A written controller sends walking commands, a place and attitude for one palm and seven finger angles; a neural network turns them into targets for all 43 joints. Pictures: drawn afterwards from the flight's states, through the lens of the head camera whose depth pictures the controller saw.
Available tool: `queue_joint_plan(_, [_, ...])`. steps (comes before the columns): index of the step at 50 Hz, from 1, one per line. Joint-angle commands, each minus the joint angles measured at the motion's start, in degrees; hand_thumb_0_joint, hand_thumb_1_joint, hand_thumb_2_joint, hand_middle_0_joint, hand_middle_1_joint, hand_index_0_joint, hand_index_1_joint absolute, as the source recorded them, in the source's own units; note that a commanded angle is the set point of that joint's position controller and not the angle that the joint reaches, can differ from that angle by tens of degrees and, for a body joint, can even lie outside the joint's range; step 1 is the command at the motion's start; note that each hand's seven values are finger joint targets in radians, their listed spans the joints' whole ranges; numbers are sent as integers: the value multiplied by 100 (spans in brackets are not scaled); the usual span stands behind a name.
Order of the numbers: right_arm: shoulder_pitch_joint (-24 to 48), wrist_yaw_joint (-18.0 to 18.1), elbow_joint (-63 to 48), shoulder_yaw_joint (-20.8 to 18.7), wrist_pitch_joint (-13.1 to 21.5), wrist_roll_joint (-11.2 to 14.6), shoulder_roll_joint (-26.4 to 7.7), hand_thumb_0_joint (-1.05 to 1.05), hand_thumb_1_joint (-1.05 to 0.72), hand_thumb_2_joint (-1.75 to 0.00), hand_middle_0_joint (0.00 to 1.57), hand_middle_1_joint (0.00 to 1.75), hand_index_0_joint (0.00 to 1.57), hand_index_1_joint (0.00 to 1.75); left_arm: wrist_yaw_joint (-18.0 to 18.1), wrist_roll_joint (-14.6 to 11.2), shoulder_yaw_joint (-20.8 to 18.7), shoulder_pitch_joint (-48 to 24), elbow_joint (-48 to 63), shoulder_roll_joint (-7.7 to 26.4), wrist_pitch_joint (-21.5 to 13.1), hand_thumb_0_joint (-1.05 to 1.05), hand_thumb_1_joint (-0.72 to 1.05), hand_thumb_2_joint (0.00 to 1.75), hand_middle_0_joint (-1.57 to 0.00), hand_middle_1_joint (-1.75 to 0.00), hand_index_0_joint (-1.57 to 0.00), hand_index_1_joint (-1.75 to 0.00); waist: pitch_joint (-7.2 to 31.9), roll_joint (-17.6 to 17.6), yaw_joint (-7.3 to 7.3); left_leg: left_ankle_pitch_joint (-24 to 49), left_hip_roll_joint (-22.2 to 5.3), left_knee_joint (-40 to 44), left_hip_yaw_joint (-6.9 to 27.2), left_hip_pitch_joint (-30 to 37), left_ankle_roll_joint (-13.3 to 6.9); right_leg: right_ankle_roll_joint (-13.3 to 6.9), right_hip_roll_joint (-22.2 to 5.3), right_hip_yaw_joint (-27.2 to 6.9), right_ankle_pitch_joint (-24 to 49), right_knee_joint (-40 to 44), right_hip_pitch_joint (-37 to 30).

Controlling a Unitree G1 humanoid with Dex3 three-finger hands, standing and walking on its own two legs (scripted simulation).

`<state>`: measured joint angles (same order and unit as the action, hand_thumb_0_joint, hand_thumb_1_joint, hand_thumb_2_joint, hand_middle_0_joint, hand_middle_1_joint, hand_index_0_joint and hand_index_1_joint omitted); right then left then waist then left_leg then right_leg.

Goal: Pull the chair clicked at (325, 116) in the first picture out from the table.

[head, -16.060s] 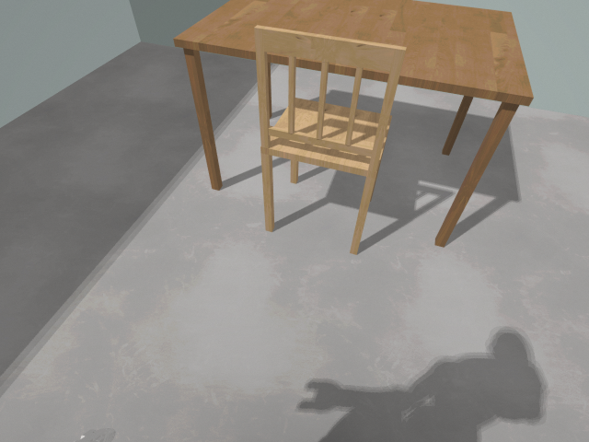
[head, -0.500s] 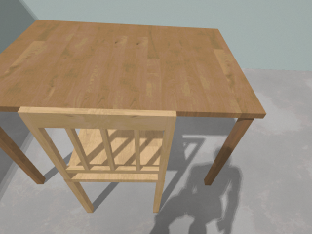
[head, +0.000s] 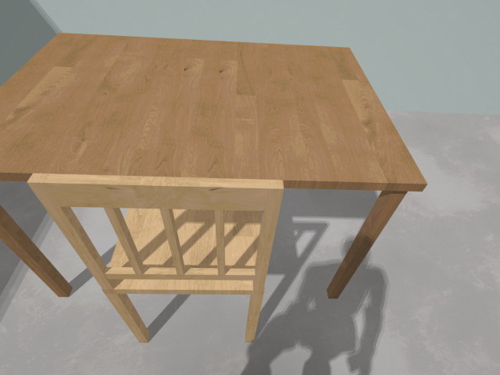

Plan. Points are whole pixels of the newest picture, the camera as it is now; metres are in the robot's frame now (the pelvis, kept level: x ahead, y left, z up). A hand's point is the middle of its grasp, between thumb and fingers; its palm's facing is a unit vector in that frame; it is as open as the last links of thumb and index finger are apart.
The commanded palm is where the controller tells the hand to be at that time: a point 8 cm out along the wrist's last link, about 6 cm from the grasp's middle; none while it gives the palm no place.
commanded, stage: look again from close up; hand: left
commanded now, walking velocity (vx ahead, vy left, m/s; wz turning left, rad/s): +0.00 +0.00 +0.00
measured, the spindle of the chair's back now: (174, 242) +0.39 +0.19 -0.09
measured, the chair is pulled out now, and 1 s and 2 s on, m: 0.00 0.00 0.00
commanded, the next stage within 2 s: raise the hand toward the chair's back in 0.82 s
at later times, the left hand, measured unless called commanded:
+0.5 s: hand out of the picture -0.03 +0.14 -0.18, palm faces +0.03 -0.99 -0.14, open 7.4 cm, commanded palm none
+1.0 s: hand out of the picture +0.01 +0.17 -0.15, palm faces +0.14 -0.96 -0.24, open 7.3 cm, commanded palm +0.10 +0.20 -0.07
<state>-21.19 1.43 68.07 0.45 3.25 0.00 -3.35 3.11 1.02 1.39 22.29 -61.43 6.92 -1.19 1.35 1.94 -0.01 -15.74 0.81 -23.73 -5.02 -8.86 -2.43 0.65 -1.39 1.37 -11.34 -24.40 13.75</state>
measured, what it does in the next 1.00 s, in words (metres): stands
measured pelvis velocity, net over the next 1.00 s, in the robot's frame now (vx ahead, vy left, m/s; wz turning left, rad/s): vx -0.01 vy -0.01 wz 0.02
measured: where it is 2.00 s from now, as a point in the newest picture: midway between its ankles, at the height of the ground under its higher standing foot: outside the picture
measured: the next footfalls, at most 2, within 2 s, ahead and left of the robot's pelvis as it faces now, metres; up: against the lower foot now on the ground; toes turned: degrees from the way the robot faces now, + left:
none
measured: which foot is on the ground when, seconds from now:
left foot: down 0.00-1.00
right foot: down 0.00-1.00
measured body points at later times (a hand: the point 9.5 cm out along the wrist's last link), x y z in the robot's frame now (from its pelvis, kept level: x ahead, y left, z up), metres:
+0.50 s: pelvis +0.00 +0.00 +0.00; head +0.00 +0.01 +0.45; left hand -0.03 +0.20 -0.17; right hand -0.05 -0.19 -0.16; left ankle -0.03 +0.09 -0.74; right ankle +0.02 -0.13 -0.74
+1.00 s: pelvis -0.01 -0.01 +0.00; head +0.01 +0.00 +0.45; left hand +0.00 +0.22 -0.14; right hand -0.02 -0.21 -0.15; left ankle -0.03 +0.09 -0.74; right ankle +0.02 -0.13 -0.74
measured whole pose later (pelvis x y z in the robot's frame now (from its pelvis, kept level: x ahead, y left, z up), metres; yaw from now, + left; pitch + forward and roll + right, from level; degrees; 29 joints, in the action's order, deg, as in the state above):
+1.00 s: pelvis -0.01 -0.01 +0.00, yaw +1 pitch +0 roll +0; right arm -23.4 3.0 59.2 1.1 7.9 0.3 -5.6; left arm 6.4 -3.3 0.4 29.5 -34.9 9.2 6.6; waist -0.9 0.7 0.7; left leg -16.9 0.5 -27.1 -4.0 -10.5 -1.6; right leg -0.4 -1.3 2.4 -12.5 -27.3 14.9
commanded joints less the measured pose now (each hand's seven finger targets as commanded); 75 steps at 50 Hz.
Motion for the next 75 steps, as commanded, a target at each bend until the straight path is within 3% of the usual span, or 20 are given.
queue_joint_plan(1, [-608, 44, -28, -35, 38, 21, -432, 0, -90, -90, 20, 30, 20, 30, 6, 9, -98, 572, 93, 360, -62, 0, 90, 90, -20, -30, -20, -30, -605, -239, 8, 951, -712, 610, 834, -255, -78, -206, -379, -509, 500, 323, 165])
queue_joint_plan(41, [-648, 40, -10, -18, 19, 24, -428, 0, -90, -90, 20, 30, 20, 30, 5, 2, -85, 596, 56, 398, -73, 0, 90, 90, -20, -30, -20, -30, -564, -181, 21, 868, -693, 560, 795, -223, -64, -230, -381, -543, 499, 359, 163])
queue_joint_plan(45, [-633, 40, -30, -16, 13, 24, -408, 0, -90, -90, 20, 30, 20, 30, 2, 11, -90, 610, 68, 392, -63, 0, 90, 90, -20, -30, -20, -30, -664, -305, 5, 722, -687, 602, 797, -307, -59, -236, -368, -560, 401, 385, 202])
queue_joint_plan(46, [218, 1, -643, -40, -86, 2, -991, 0, -90, -90, 20, 30, 20, 30, 139, 37, -88, 387, -226, 664, -60, 0, 90, 90, -20, -30, -20, -30, -1275, -874, -105, 647, -776, -224, 392, -1275, 232, -254, -619, -274, 385, 152, 228])
queue_joint_plan(47, [516, 476, -2738, -473, 705, 10, -2246, 0, -90, -90, 20, 30, 20, 30, 305, -1253, -1258, -3570, 8765, 2522, -1042, 0, 88, 89, -20, -30, -20, -30, 1132, -2200, 895, 767, -147, 139, 383, 436, 297, -79, 4, -39, 786, 244, -217])
queue_joint_plan(48, [736, 443, -2569, -127, 1445, 76, -1812, 0, -90, -90, 20, 30, 20, 30, 446, -634, -491, -2213, 7800, 1708, -791, 0, 85, 88, -20, -29, -20, -29, 1191, -2303, 223, 1564, -336, 333, 395, 259, 508, -405, 12, 207, 60, -467, -241])
queue_joint_plan(49, [613, 228, -2500, -99, 1705, 266, -1475, 0, -90, -90, 20, 30, 20, 30, 579, -711, 107, -339, 6018, 375, 13, 0, 83, 87, -19, -29, -19, -29, 532, -1241, 146, 1756, -370, 355, 540, -346, 461, -362, 52, 403, -425, -674, 195])
queue_joint_plan(50, [532, 163, -2557, -121, 1795, 328, -1615, 0, -90, -90, 20, 30, 20, 30, 513, -858, 548, -431, 6379, -105, 163, 0, 81, 86, -19, -29, -19, -29, 366, -630, 179, 940, -296, 78, 567, -551, 322, -272, 65, 460, -408, -605, 314])
queue_joint_plan(51, [660, 212, -2720, -122, 1901, 304, -1788, 0, -90, -90, 20, 30, 20, 30, 437, -956, 677, -569, 6799, -88, -49, 0, 78, 85, -19, -28, -19, -28, 339, -178, 215, 220, -253, -164, 604, -727, 202, -206, 34, 437, -463, -505, 419])
queue_joint_plan(52, [796, 249, -2798, -98, 1944, 279, -1770, 0, -90, -90, 20, 30, 20, 30, 385, -987, 864, -172, 6238, -398, -163, 0, 76, 84, -19, -28, -19, -28, -188, 503, 399, -352, -195, -326, 734, -1133, 141, -149, 66, 533, -778, -504, 837])
queue_joint_plan(54, [837, 133, -3122, -282, 1985, 110, -2016, 0, -90, -90, 20, 30, 20, 30, 183, -990, 729, -769, 6157, -322, -838, 0, 71, 82, -18, -27, -18, -27, -336, 1428, 530, -930, -70, -1029, 902, -1942, 133, -99, 66, 523, -1525, -903, 1840])
queue_joint_plan(55, [905, 44, -3257, -398, 1991, 39, -2006, 0, -90, -90, 20, 30, 20, 30, 37, -996, 546, -620, 5907, -325, -1240, 0, 69, 81, -18, -27, -18, -27, -111, 1470, 415, -1052, -23, -1392, 883, -2300, 203, -128, 78, 524, -1788, -1237, 2208])
queue_joint_plan(56, [1018, -61, -3452, -472, 1992, -5, -1954, 0, -90, -90, 20, 30, 20, 30, -187, -1107, 319, 189, 5601, -372, -1664, 0, 67, 80, -18, -26, -18, -26, 125, 1462, 124, -1076, -37, -1647, 832, -2620, 274, -177, 73, 540, -1945, -1565, 2381])
queue_joint_plan(58, [1206, -330, -3824, -543, 1855, -2, -1889, 0, -90, -90, 20, 30, 20, 30, -776, -1398, -332, 1493, 5380, -108, -2528, 0, 62, 78, -17, -26, -17, -26, 727, 863, -401, -492, 54, -2125, 615, -3029, 409, -318, 47, 438, -1391, -2218, 2191])
queue_joint_plan(60, [1442, -514, -4045, -649, 1631, -70, -1834, 0, -90, -90, 20, 30, 20, 30, -1313, -1346, -1022, 1572, 5454, 423, -3527, 0, 57, 76, -17, -25, -17, -25, 1209, 483, -510, 52, 84, -2841, 502, -3629, 438, -390, 42, 312, -395, -3114, 2332])
queue_joint_plan(62, [1640, -626, -4359, -719, 1269, -63, -1830, 0, -90, -90, 20, 30, 20, 30, -1344, -964, -1582, 1970, 5502, 1014, -3617, 0, 53, 74, -16, -24, -16, -24, 1400, -229, -759, 152, 130, -3100, 331, -3997, 365, -441, 4, 153, -154, -3495, 2347])
queue_joint_plan(65, [1868, -534, -5041, -604, 921, 48, -1776, 0, -90, -90, 20, 30, 20, 30, -1271, -1006, -1024, 1106, 7099, 780, -3094, 0, 46, 71, -16, -23, -16, -23, 1616, -792, -539, -245, 114, -3187, 299, -3911, 256, -432, 59, 114, -556, -3504, 2689])
queue_joint_plan(69, [1380, -237, -4984, -562, 909, 32, -1654, 0, -90, -90, 20, 30, 20, 30, -1047, -1328, -1166, 162, 8497, 963, -3195, 0, 36, 67, -15, -22, -15, -22, 2141, -616, -13, -37, 21, -3855, 461, -3901, 124, -293, 65, -325, -296, -3325, 2639])
queue_joint_plan(72, [1277, -118, -4753, -429, 1108, 13, -1721, 0, -90, -90, 20, 30, 20, 30, -1414, -1407, -690, -672, 8594, 802, -3443, 0, 29, 64, -14, -20, -14, -20, 1930, -536, 464, -137, -69, -4221, 629, -4033, 70, -231, 109, -292, -466, -3369, 3261])
queue_joint_plan(75, [1264, 8, -4551, -379, 1288, 82, -1787, 0, -90, -90, 20, 30, 20, 30, -1993, -1564, -656, -567, 7834, 847, -3194, 0, 22, 61, -13, -19, -13, -19, 1886, -243, 499, -584, -73, -4370, 647, -4443, 66, -181, 62, -381, -1077, -3204, 3230])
